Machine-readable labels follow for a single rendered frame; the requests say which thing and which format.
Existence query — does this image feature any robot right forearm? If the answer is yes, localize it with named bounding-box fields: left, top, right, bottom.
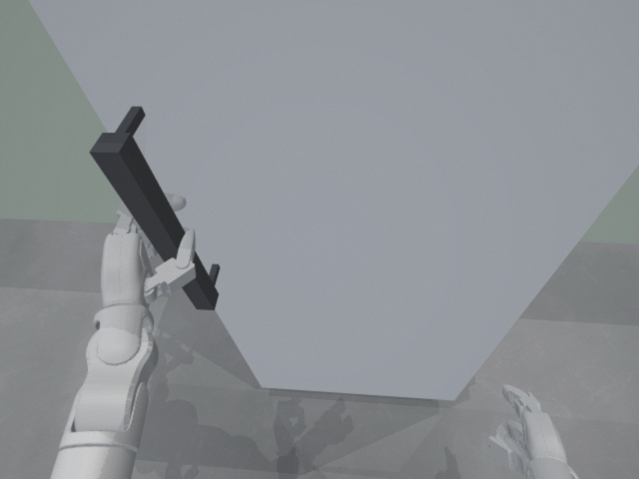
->
left=526, top=457, right=579, bottom=479

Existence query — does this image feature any robot left forearm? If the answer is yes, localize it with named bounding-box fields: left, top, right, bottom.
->
left=50, top=303, right=159, bottom=479

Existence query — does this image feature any fridge door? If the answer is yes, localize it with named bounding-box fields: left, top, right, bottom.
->
left=29, top=0, right=639, bottom=401

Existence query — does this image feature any handle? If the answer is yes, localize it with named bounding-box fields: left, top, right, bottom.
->
left=89, top=107, right=220, bottom=310

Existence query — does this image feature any right robot hand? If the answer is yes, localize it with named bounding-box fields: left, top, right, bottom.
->
left=489, top=384, right=568, bottom=477

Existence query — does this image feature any left robot hand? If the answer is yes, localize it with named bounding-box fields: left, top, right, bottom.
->
left=101, top=193, right=196, bottom=309

